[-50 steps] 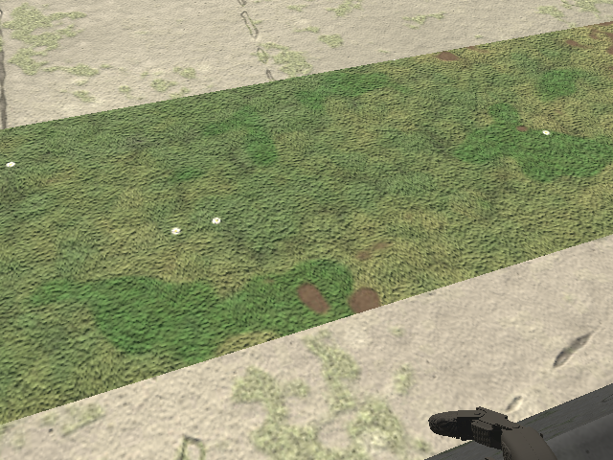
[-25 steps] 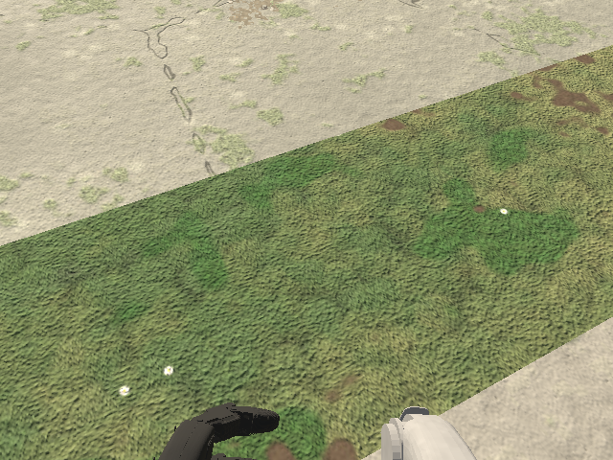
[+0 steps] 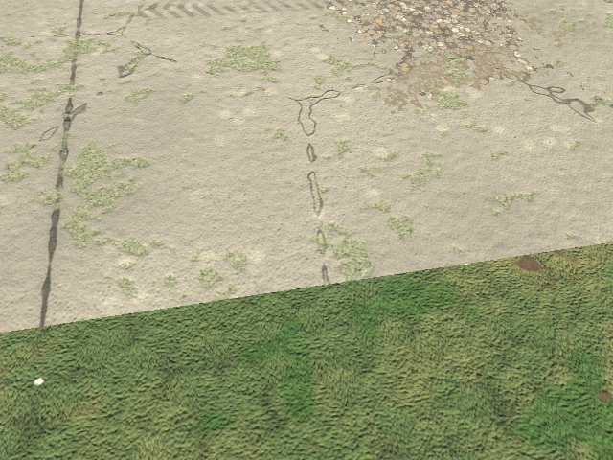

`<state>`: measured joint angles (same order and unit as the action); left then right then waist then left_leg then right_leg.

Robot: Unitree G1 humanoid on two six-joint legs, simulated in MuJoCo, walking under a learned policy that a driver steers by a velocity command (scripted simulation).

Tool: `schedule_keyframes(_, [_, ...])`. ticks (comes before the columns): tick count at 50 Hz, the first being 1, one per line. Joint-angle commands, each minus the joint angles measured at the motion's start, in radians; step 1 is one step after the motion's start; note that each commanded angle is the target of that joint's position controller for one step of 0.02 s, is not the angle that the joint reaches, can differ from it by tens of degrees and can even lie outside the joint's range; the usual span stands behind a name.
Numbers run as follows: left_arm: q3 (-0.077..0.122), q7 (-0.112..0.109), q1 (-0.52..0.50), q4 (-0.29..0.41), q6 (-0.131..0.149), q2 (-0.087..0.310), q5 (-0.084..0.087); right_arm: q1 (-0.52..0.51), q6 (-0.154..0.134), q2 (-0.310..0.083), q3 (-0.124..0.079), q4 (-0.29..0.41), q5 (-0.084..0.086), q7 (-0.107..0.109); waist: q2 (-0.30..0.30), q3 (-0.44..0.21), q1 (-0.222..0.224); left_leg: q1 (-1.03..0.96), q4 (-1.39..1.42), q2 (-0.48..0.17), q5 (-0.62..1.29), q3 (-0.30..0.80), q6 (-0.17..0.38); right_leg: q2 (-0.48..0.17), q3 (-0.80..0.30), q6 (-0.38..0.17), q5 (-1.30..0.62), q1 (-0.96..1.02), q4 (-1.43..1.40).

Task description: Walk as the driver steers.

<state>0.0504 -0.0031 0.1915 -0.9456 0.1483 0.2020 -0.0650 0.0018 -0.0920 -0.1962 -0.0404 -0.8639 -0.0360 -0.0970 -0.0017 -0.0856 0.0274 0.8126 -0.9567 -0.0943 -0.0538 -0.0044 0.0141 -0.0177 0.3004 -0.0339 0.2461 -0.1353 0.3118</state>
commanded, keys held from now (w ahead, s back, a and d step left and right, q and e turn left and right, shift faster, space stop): q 0.70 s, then no key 0.30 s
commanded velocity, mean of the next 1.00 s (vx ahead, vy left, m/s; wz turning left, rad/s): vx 0.02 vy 0.00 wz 0.50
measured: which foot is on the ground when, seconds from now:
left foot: up 0.00-0.10, down 0.12-0.54, up 0.56-0.88, down 0.90-1.00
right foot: down 0.00-0.14, up 0.16-0.52, down 0.54-0.90, up 0.92-1.00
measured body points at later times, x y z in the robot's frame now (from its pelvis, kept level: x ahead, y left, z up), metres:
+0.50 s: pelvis +0.08 +0.03 -0.02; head +0.11 +0.04 +0.43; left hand +0.18 +0.33 -0.12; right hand +0.30 -0.18 -0.12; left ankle +0.15 +0.14 -0.74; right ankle +0.15 -0.10 -0.72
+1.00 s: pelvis +0.05 +0.03 -0.01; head +0.05 +0.05 +0.44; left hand +0.01 +0.32 -0.13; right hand +0.33 -0.07 -0.09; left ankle +0.00 +0.13 -0.74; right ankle +0.14 -0.09 -0.72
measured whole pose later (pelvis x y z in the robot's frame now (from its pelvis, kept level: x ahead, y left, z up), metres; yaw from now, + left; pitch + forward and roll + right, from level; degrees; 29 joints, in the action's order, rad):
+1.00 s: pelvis +0.05 +0.03 -0.01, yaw +31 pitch +1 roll +0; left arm 0.06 -0.05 0.23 -0.72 -0.01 0.25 0.00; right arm 0.15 0.01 -0.19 -0.02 -0.61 -0.03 -0.01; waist 0.03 -0.01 0.04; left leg 0.31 -0.57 0.02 -0.29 -0.01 0.03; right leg -0.07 0.02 0.04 0.47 -0.42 0.78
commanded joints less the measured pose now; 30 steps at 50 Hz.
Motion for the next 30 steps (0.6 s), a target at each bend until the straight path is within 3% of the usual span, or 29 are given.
schedule_keyframes(1, [0.060,0.013,-0.069,0.076,0.024,0.178,0.019,0.046,0.009,-0.042,-0.013,0.021,-0.004,0.014,0.086,0.021,-0.055,-0.115,0.236,-0.001,0.016,0.003,-0.013,-0.276,-0.070,-0.163,-0.819,0.147,-0.039])
schedule_keyframes(2, [0.064,0.013,-0.060,0.076,0.018,0.171,0.022,0.048,0.006,-0.050,-0.017,0.019,-0.010,0.020,0.079,0.021,-0.049,-0.117,0.287,0.005,-0.007,0.008,-0.010,-0.294,-0.080,-0.163,-0.801,0.208,-0.024])
schedule_keyframes(4, [0.062,-0.001,-0.064,0.083,-0.002,0.144,0.027,0.048,-0.013,-0.082,-0.033,0.021,-0.003,0.037,0.061,0.014,-0.056,-0.174,0.421,0.044,-0.007,-0.001,0.024,-0.289,-0.069,-0.133,-0.742,0.281,0.037])
schedule_keyframes(5, [0.058,-0.001,-0.064,0.087,-0.016,0.130,0.039,0.055,-0.029,-0.107,-0.042,0.017,0.006,0.048,0.022,-0.012,-0.068,-0.264,0.528,0.080,0.114,-0.014,0.063,-0.255,-0.056,-0.104,-0.702,0.282,0.104])
schedule_keyframes(6, [0.055,0.004,-0.011,0.097,-0.027,0.103,0.054,0.072,-0.049,-0.172,-0.064,0.013,0.009,0.067,-0.055,-0.095,-0.042,-0.432,0.552,0.089,0.456,0.014,0.126,-0.169,-0.028,-0.044,-0.575,0.253,0.212])
schedule_keyframes(7, [0.040,-0.015,0.093,0.130,-0.031,0.047,0.059,0.110,-0.048,-0.255,-0.083,0.027,0.007,0.089,-0.208,-0.306,0.020,-0.772,0.458,-0.057,0.810,0.187,0.308,-0.064,0.000,0.063,-0.191,0.082,0.366])
schedule_keyframes(8, [0.023,-0.028,0.032,0.192,-0.029,0.037,0.053,0.240,-0.039,-0.280,-0.088,0.011,0.017,0.108,-0.314,-0.376,-0.050,-1.020,0.548,-0.208,0.812,0.494,0.454,0.063,-0.053,0.156,0.383,-0.215,0.502])
schedule_keyframes(9, [0.069,-0.045,-0.193,0.185,-0.068,0.200,0.116,0.213,0.019,-0.276,-0.097,0.024,0.037,0.097,-0.174,-0.106,-0.091,-1.058,0.463,-0.173,0.816,0.532,0.393,0.094,-0.182,0.155,0.444,-0.563,0.825])
schedule_keyframes(10, [0.049,-0.043,-0.180,0.208,-0.087,0.148,0.109,0.226,0.042,-0.292,-0.103,0.065,0.041,0.103,-0.094,-0.201,-0.096,-1.006,0.488,-0.174,0.750,0.477,0.339,0.056,-0.294,0.117,0.401,-0.579,0.927])
schedule_keyframes(11, [0.036,-0.046,-0.186,0.204,-0.096,0.090,0.090,0.191,0.049,-0.275,-0.103,0.101,0.047,0.110,-0.059,-0.198,-0.087,-0.914,0.500,-0.151,0.639,0.446,0.301,0.037,-0.351,0.095,0.337,-0.565,0.963])
schedule_keyframes(12, [0.033,-0.050,-0.186,0.213,-0.102,0.079,0.075,0.149,0.058,-0.229,-0.092,0.131,0.057,0.119,-0.035,-0.164,-0.065,-0.793,0.527,-0.131,0.481,0.421,0.272,0.014,-0.381,0.088,0.277,-0.544,0.950])
schedule_keyframes(13, [0.037,-0.051,-0.193,0.229,-0.108,0.088,0.071,0.110,0.070,-0.177,-0.076,0.154,0.059,0.128,-0.042,-0.138,-0.040,-0.684,0.565,-0.109,0.304,0.423,0.256,0.010,-0.388,0.083,0.239,-0.505,0.931])
schedule_keyframes(14, [0.041,-0.054,-0.177,0.239,-0.111,0.092,0.071,0.083,0.078,-0.153,-0.067,0.178,0.050,0.135,-0.070,-0.126,-0.019,-0.611,0.592,-0.096,0.178,0.420,0.247,0.007,-0.384,0.078,0.222,-0.476,0.902])
schedule_keyframes(15, [0.045,-0.059,-0.159,0.244,-0.112,0.104,0.070,0.068,0.082,-0.159,-0.067,0.204,0.038,0.140,-0.087,-0.115,-0.011,-0.555,0.616,-0.091,0.092,0.426,0.245,0.011,-0.381,0.078,0.205,-0.458,0.859])
schedule_keyframes(17, [0.041,-0.071,-0.148,0.253,-0.119,0.094,0.067,0.087,0.087,-0.183,-0.072,0.230,0.027,0.147,-0.098,-0.110,-0.010,-0.502,0.630,-0.063,0.023,0.430,0.227,0.027,-0.367,0.078,0.170,-0.425,0.735])
schedule_keyframes(19, [0.028,-0.079,-0.135,0.252,-0.122,0.071,0.065,0.099,0.092,-0.191,-0.077,0.251,0.030,0.150,-0.104,-0.122,-0.022,-0.476,0.620,-0.030,-0.022,0.419,0.203,0.038,-0.358,0.081,0.134,-0.367,0.627])
schedule_keyframes(24, [0.034,-0.066,-0.097,0.262,-0.123,0.102,0.076,0.118,0.111,-0.183,-0.079,0.287,0.038,0.144,-0.171,-0.095,-0.040,-0.468,0.614,-0.006,-0.186,0.476,0.174,0.054,-0.358,0.077,0.092,-0.274,0.441])
schedule_keyframes(26, [0.038,-0.054,-0.042,0.251,-0.116,0.098,0.077,0.110,0.122,-0.177,-0.079,0.301,0.051,0.147,-0.167,-0.071,-0.011,-0.430,0.581,0.026,-0.241,0.473,0.141,0.062,-0.333,0.046,0.013,-0.165,0.254])
schedule_keyframes(27, [0.048,-0.051,0.003,0.241,-0.115,0.122,0.067,0.121,0.127,-0.161,-0.077,0.308,0.052,0.148,-0.126,-0.064,-0.001,-0.361,0.527,0.069,-0.316,0.444,0.106,0.002,-0.368,0.013,-0.015,-0.067,0.175])
schedule_keyframes(28, [0.064,-0.055,0.044,0.245,-0.121,0.186,0.043,0.140,0.127,-0.117,-0.067,0.317,0.050,0.148,0.050,-0.058,-0.009,-0.206,0.292,0.167,-0.493,0.309,0.056,-0.215,-0.557,-0.068,-0.049,0.042,0.093])
schedule_keyframes(29, [0.075,-0.053,0.001,0.270,-0.121,0.232,0.008,0.103,0.110,-0.145,-0.074,0.354,0.058,0.141,0.364,0.013,-0.014,-0.030,0.031,0.278,-0.591,0.084,0.001,-0.401,-0.837,-0.226,-0.195,-0.044,-0.034])
schedule_keyframes(30, [0.072,-0.064,-0.063,0.320,-0.115,0.195,-0.002,0.117,0.091,-0.198,-0.092,0.340,0.045,0.124,0.302,0.004,-0.032,-0.048,-0.183,0.193,-0.536,0.136,-0.029,-0.423,-0.859,-0.259,-0.157,-0.085,-0.037])
Next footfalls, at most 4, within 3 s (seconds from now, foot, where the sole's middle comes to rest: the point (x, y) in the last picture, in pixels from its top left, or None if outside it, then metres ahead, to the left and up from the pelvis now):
0.12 left None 0.18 0.14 -0.78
0.54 right None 0.19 -0.07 -0.78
0.90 left None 0.04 0.15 -0.78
1.20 right None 0.15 -0.08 -0.78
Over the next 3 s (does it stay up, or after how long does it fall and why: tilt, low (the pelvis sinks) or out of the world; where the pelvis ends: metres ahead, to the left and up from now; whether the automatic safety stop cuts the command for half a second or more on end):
stays up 0.46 0.25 -0.01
